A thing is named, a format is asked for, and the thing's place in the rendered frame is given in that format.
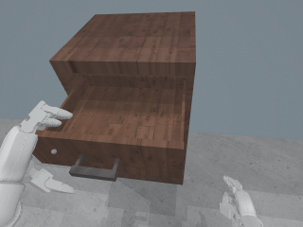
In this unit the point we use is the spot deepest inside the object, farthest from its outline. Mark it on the left robot forearm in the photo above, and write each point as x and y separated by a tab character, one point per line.
11	204

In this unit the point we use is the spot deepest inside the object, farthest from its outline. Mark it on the handle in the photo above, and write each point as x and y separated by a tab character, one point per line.
94	172

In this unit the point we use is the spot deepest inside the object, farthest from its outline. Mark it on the drawer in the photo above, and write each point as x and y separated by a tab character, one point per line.
139	120

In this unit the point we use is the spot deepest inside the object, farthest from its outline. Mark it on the robot left hand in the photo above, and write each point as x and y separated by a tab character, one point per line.
20	142

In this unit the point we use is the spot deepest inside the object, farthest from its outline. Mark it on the robot right hand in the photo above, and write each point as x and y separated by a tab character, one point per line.
240	205

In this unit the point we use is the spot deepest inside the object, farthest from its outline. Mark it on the right robot forearm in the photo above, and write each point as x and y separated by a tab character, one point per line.
250	221

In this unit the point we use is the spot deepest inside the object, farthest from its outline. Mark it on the cabinet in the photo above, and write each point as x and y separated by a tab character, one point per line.
161	44

